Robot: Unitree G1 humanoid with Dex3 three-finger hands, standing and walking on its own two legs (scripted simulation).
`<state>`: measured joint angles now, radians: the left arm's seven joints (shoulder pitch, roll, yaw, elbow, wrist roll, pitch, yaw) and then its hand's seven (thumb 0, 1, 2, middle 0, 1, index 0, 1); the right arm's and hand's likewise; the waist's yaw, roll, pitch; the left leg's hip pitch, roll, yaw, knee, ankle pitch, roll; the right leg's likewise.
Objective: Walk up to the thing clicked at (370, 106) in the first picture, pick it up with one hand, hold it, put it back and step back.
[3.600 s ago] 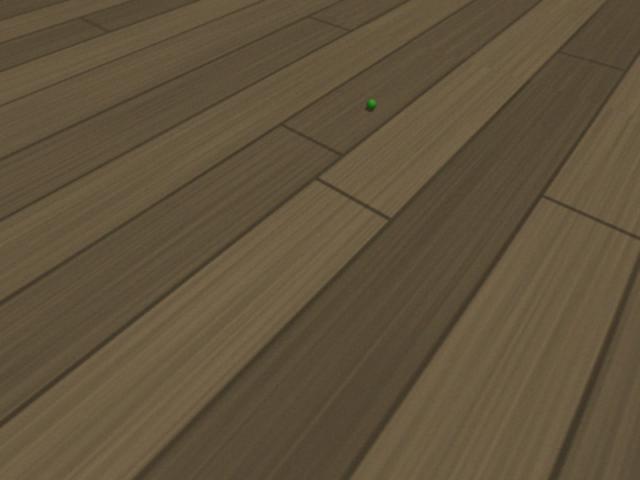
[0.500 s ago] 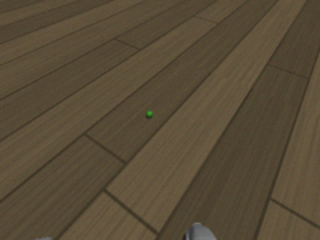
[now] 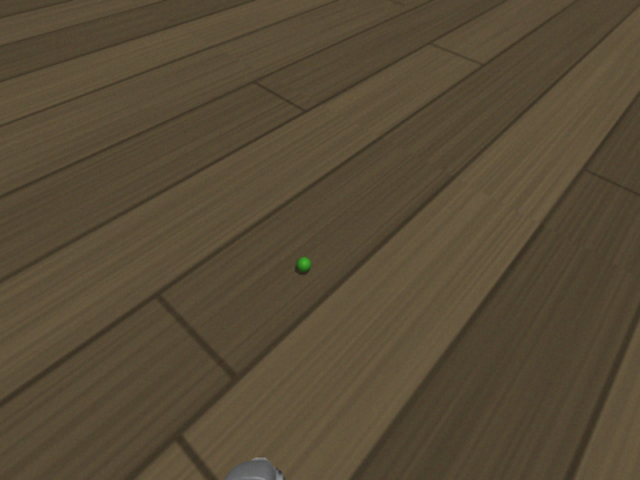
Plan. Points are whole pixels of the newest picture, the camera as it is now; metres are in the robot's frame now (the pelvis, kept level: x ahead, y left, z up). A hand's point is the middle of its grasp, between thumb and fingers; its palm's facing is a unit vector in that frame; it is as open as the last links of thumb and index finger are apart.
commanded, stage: walk up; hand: left
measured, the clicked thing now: (303, 264) +0.94 +0.08 -0.73
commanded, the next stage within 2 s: none
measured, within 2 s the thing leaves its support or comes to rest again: neither
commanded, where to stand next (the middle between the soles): +0.57 -0.17 m, yaw +3 degrees
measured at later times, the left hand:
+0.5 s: hand (218, 369) +0.28 +0.18 -0.12, palm faces -0.02 -0.91 -0.41, open 7.3 cm
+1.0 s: hand (266, 320) +0.39 +0.12 -0.15, palm faces -0.02 -0.95 -0.31, open 7.3 cm
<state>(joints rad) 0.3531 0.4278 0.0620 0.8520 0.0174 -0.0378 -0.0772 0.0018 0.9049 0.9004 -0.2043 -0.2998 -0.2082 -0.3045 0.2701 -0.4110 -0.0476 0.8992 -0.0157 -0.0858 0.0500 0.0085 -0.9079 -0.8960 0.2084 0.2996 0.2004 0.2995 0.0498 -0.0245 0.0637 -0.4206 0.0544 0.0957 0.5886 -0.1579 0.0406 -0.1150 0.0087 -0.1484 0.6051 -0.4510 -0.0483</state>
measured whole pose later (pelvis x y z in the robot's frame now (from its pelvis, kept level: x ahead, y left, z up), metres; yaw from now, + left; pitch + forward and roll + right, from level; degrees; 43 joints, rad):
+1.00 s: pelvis +0.35 -0.15 +0.01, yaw +1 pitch -3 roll +1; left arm 0.33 0.42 0.04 0.88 0.01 -0.01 -0.06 0.00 0.91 0.90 -0.20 -0.30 -0.21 -0.30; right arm 0.28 -0.40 -0.04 0.84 0.00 -0.10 0.02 0.01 -0.91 -0.90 0.21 0.30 0.20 0.30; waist 0.00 -0.08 0.07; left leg -0.27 0.02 0.10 0.57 -0.24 0.03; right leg -0.45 -0.05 0.00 1.06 -0.39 -0.02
